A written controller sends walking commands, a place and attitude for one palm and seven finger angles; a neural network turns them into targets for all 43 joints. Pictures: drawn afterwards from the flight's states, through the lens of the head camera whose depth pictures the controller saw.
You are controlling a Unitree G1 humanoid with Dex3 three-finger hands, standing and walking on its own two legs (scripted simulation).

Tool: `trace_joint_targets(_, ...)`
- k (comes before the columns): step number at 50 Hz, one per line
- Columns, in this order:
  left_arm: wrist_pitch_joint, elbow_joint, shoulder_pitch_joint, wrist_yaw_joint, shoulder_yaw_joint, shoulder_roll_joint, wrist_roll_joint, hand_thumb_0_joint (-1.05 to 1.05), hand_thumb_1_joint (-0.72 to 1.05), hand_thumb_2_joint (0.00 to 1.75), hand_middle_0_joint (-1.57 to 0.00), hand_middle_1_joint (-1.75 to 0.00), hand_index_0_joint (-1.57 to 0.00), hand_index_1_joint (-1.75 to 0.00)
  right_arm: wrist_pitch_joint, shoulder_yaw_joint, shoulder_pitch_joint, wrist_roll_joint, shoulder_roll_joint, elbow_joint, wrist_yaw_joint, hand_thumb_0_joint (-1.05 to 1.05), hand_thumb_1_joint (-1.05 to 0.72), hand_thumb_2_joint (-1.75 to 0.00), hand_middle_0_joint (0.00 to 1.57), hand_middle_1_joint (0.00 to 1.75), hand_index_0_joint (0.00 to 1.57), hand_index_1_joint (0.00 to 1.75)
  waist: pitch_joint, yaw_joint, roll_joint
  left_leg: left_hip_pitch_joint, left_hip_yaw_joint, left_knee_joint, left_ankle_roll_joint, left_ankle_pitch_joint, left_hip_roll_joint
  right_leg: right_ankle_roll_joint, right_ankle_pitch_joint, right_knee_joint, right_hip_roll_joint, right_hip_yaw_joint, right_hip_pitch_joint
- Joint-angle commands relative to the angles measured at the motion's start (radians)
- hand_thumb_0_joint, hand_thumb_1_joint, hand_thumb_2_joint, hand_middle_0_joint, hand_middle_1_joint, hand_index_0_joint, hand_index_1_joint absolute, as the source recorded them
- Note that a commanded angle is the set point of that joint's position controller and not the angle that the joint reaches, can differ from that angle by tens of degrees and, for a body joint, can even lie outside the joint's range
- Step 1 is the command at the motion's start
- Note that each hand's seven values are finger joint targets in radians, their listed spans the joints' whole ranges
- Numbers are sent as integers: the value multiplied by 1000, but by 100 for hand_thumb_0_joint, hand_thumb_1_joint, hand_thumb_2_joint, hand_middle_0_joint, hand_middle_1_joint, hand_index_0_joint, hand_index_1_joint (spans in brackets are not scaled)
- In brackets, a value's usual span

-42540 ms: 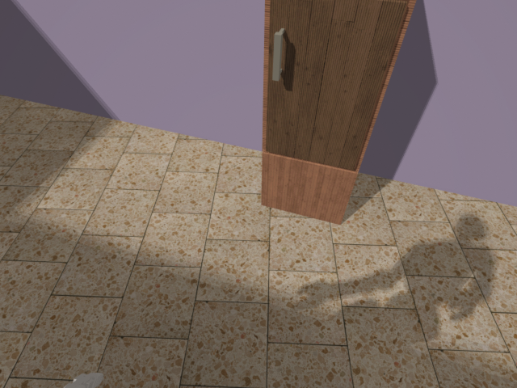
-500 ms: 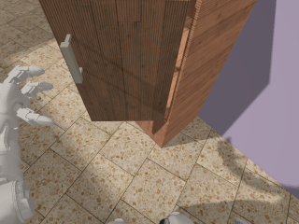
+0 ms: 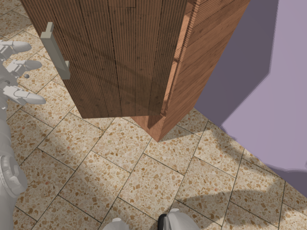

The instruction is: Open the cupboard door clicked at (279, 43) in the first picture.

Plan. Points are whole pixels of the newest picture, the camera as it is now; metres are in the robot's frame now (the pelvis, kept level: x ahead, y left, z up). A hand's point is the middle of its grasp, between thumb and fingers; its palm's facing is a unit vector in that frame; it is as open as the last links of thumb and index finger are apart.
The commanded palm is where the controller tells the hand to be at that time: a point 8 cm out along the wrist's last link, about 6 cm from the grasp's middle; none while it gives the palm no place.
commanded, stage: move the hooked fingers beside the handle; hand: left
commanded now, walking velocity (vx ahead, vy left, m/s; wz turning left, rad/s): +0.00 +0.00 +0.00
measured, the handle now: (58, 52) +0.56 +0.23 +0.08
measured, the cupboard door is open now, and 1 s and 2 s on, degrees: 50 50 49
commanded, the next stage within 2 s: slide the fingers in behind the handle in 1.10 s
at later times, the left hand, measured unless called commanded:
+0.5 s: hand (33, 61) +0.51 +0.28 +0.09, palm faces +0.03 -1.00 -0.01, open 14.0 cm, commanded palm +0.48 +0.33 +0.08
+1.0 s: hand (30, 66) +0.50 +0.28 +0.09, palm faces +0.03 -1.00 -0.01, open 14.0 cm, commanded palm +0.48 +0.33 +0.08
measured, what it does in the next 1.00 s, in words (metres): stands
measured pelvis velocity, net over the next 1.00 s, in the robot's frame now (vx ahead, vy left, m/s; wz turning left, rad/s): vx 0.01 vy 0.00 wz -0.01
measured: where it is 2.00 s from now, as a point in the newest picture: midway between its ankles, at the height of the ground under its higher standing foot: outside the picture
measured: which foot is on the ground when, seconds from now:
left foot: down 0.00-1.00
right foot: down 0.00-1.00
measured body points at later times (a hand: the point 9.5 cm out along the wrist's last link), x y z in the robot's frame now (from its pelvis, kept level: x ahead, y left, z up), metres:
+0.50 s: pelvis +0.01 +0.00 -0.01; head +0.15 +0.03 +0.42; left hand +0.50 +0.33 +0.10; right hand -0.02 -0.27 -0.10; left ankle -0.03 +0.08 -0.70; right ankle +0.03 -0.12 -0.70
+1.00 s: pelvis +0.01 +0.00 -0.01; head +0.14 +0.04 +0.42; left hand +0.49 +0.34 +0.09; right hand +0.02 -0.27 -0.10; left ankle -0.03 +0.08 -0.70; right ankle +0.03 -0.12 -0.70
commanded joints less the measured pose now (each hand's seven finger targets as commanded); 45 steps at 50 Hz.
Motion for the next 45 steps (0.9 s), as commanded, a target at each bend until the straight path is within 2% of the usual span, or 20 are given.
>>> trace_joint_targets(1, -50, -166, -431, -3, 40, 363, 2, 0, -50, 30, -30, -120, -30, -120, -5, -72, 156, -3, -196, -55, -19, 0, -90, -90, 20, 30, 20, 30, -417, -4, 161, 177, -97, -95, -32, 468, 1, -15, 283, -29, 38, 63, 234)
trace_joint_targets(2, -56, -179, -443, 0, 53, 386, 7, 0, -50, 30, -30, -120, -30, -120, 0, -73, 161, -5, -198, -54, -19, 0, -90, -90, 20, 30, 20, 30, -433, -2, 165, 182, -101, -90, -34, 482, 4, -15, 287, -23, 38, 61, 234)
trace_joint_targets(3, -64, -198, -472, -5, 27, 357, 0, 0, -50, 30, -30, -120, -30, -120, 3, -73, 167, -7, -197, -56, -18, 0, -90, -90, 20, 30, 20, 30, -450, -15, 196, 219, -106, -84, -42, 529, 6, -19, 297, -17, 42, 57, 211)
trace_joint_targets(5, -64, -178, -471, -7, 48, 376, -4, 0, -50, 30, -30, -120, -30, -120, 12, -79, 183, -9, -202, -45, -15, 0, -90, -90, 20, 30, 20, 30, -478, -18, 177, 238, -111, -70, -45, 563, 13, -14, 307, -18, 46, 55, 202)
trace_joint_targets(11, -31, -118, -505, 0, 13, 364, 22, 0, -50, 30, -30, -120, -30, -120, 38, -72, 203, -12, -203, -45, -9, 0, -90, -90, 20, 30, 20, 30, -427, -41, 184, 197, -112, -67, -38, 530, 14, -12, 287, -24, 47, 51, 164)
trace_joint_targets(12, -28, -115, -520, 8, 30, 390, 27, 0, -50, 30, -30, -120, -30, -120, 40, -71, 210, -15, -207, -43, -10, 0, -90, -90, 20, 30, 20, 30, -425, -44, 160, 180, -114, -66, -34, 517, 14, -12, 290, -22, 46, 52, 174)
trace_joint_targets(15, -32, -119, -574, 18, 51, 438, 40, 0, -50, 30, -30, -120, -30, -120, 48, -67, 221, -18, -210, -46, -10, 0, -90, -90, 20, 30, 20, 30, -456, -49, 203, 183, -114, -56, -37, 520, 14, -14, 296, -16, 48, 56, 174)
trace_joint_targets(17, -36, -119, -523, 24, 76, 461, 44, 0, -50, 30, -30, -120, -30, -120, 48, -72, 228, -20, -210, -57, -6, 0, -90, -90, 20, 30, 20, 30, -484, -35, 170, 164, -110, -53, -31, 530, 12, -15, 324, -11, 49, 59, 218)
trace_joint_targets(19, -48, -162, -478, 15, 69, 435, 36, 0, -50, 30, -30, -120, -30, -120, 52, -75, 233, -22, -206, -64, 2, 0, -90, -90, 20, 30, 20, 30, -539, -15, 247, 242, -115, -48, -49, 644, 20, -19, 356, -2, 52, 53, 205)
trace_joint_targets(22, -30, -131, -455, 7, 66, 428, 32, 0, -50, 30, -30, -120, -30, -120, 62, -74, 226, -17, -206, -73, 9, 0, -90, -90, 20, 30, 20, 30, -465, -26, 168, 163, -99, -54, -28, 554, 16, -11, 349, -13, 54, 56, 222)
trace_joint_targets(23, -33, -144, -452, 2, 70, 420, 19, 0, -50, 30, -30, -120, -30, -120, 62, -75, 226, -17, -206, -79, 7, 0, -90, -90, 20, 30, 20, 30, -471, -25, 167, 171, -101, -54, -27, 573, 16, -16, 365, -9, 55, 54, 230)
trace_joint_targets(24, -35, -168, -449, 1, 99, 463, 22, 0, -50, 30, -30, -120, -30, -120, 62, -80, 226, -17, -212, -80, 7, 0, -90, -90, 20, 30, 20, 30, -500, -10, 190, 181, -103, -55, -32, 581, 16, -16, 365, -7, 55, 56, 240)
trace_joint_targets(27, -39, -184, -456, 4, 81, 434, 24, 0, -50, 30, -30, -120, -30, -120, 66, -80, 228, -16, -204, -79, 10, 0, -90, -90, 20, 30, 20, 30, -481, -23, 183, 190, -102, -53, -28, 580, 17, -13, 359, -11, 57, 54, 222)
trace_joint_targets(29, -54, -221, -455, 2, 87, 430, 11, 0, -50, 30, -30, -120, -30, -120, 65, -83, 224, -18, -204, -76, 13, 0, -90, -90, 20, 30, 20, 30, -507, -14, 241, 243, -107, -46, -40, 642, 20, -18, 370, -7, 60, 52, 205)
trace_joint_targets(31, -51, -205, -429, 2, 87, 414, 5, 0, -50, 30, -30, -120, -30, -120, 63, -87, 226, -18, -203, -73, 14, 0, -90, -90, 20, 30, 20, 30, -500, -19, 199, 237, -109, -45, -37, 641, 22, -15, 370, -10, 60, 51, 209)
trace_joint_targets(35, -43, -193, -432, -6, 71, 403, 5, 0, -50, 30, -30, -120, -30, -120, 66, -83, 214, -16, -203, -69, 14, 0, -90, -90, 20, 30, 20, 30, -463, -19, 206, 225, -107, -46, -36, 619, 19, -15, 356, -11, 59, 49, 195)
trace_joint_targets(37, -40, -195, -456, -7, 31, 359, 5, 0, -50, 30, -30, -120, -30, -120, 69, -78, 208, -13, -198, -68, 13, 0, -90, -90, 20, 30, 20, 30, -443, -34, 199, 221, -107, -51, -35, 591, 18, -12, 336, -16, 58, 47, 178)
trace_joint_targets(39, -48, -209, -457, -8, 59, 392, 1, 0, -50, 30, -30, -120, -30, -120, 68, -83, 207, -14, -202, -68, 9, 0, -90, -90, 20, 30, 20, 30, -481, -24, 219, 243, -111, -40, -41, 629, 18, -16, 355, -7, 58, 49, 187)
trace_joint_targets(42, -36, -148, -488, -1, 26, 367, 9, 0, -50, 30, -30, -120, -30, -120, 67, -73, 198, -11, -200, -64, 6, 0, -90, -90, 20, 30, 20, 30, -410, -48, 156, 169, -107, -45, -29, 519, 14, -11, 314, -12, 56, 51, 176)
trace_joint_targets(45, -53, -196, -508, 7, 40, 390, 17, 0, -50, 30, -30, -120, -30, -120, 63, -75, 201, -16, -200, -64, 3, 0, -90, -90, 20, 30, 20, 30, -488, -31, 234, 238, -119, -35, -47, 596, 16, -17, 322, 1, 55, 47, 165)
